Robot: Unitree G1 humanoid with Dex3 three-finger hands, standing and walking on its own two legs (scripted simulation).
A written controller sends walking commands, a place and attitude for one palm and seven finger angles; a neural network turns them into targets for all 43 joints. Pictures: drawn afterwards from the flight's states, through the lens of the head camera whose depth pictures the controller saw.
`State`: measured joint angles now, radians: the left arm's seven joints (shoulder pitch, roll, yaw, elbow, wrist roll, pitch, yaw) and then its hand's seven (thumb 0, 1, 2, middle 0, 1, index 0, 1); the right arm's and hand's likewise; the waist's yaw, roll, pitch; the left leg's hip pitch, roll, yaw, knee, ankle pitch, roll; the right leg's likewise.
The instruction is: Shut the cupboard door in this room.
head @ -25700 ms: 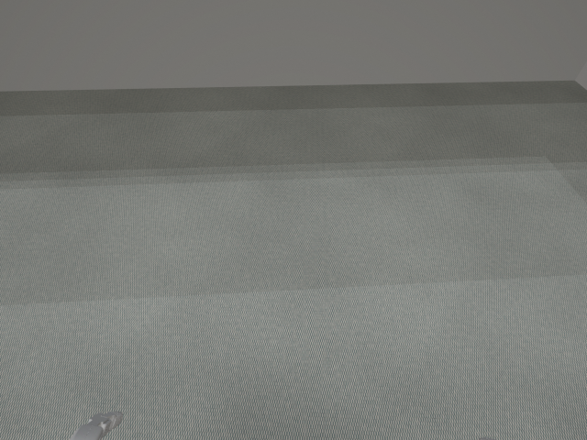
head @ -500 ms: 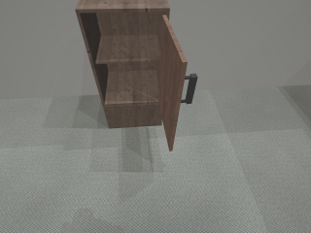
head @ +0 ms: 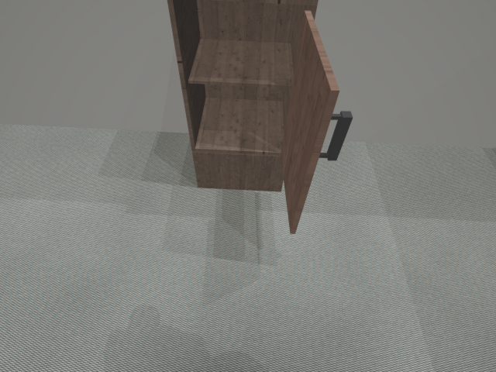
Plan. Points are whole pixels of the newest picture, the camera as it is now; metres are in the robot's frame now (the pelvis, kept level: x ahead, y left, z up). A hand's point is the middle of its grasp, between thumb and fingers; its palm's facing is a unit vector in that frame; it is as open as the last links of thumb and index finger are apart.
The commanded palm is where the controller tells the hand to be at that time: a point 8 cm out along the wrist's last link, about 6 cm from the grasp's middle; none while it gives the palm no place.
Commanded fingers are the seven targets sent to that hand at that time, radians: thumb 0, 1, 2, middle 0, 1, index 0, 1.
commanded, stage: stand and wait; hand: left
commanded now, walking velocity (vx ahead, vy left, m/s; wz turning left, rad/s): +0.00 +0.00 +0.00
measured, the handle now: (330, 137) +0.67 -0.17 -0.05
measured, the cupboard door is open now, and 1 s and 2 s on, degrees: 93 93 93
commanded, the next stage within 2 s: turn or walk to find it in 0.42 s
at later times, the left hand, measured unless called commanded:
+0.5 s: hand out of the picture +0.03 +0.15 -0.16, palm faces +0.02 -0.96 -0.28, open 7.4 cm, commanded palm none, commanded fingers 0.00 0.90 0.90 -0.20 -0.30 -0.20 -0.30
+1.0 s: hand out of the picture +0.02 +0.19 -0.17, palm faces +0.18 -0.95 -0.23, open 7.4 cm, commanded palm none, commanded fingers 0.00 0.90 0.90 -0.20 -0.30 -0.20 -0.30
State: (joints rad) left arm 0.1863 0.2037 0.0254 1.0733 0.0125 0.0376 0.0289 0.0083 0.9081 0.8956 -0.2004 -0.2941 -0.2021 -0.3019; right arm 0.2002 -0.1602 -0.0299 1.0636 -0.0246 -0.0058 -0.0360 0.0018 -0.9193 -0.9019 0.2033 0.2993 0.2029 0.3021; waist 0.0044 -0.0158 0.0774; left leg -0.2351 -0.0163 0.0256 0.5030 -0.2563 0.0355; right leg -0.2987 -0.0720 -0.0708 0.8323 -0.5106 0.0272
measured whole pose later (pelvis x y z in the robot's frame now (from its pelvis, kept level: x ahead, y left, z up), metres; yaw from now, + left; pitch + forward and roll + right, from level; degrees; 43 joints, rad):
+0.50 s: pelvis +0.00 -0.06 +0.01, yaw +1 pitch -2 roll +0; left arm 0.22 0.24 0.01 1.10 0.01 -0.02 0.01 0.01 0.90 0.90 -0.20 -0.29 -0.21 -0.30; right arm 0.20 -0.28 -0.03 1.13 -0.02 0.01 -0.02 0.00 -0.91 -0.90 0.20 0.30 0.20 0.30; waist 0.00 0.02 0.07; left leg -0.16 0.06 -0.03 0.39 -0.20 -0.06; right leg -0.12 0.02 -0.08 0.41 -0.26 -0.04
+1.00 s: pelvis +0.00 -0.02 +0.01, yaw +10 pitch +0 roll +0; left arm 0.16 0.23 0.03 1.04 0.01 0.04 0.02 0.01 0.91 0.90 -0.20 -0.29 -0.20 -0.30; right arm 0.19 -0.16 -0.03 1.05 -0.02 0.01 -0.02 0.00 -0.93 -0.90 0.21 0.30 0.21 0.30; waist 0.01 -0.01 0.09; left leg -0.23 -0.01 0.02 0.44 -0.20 0.03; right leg -0.38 -0.07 -0.03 0.97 -0.46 0.05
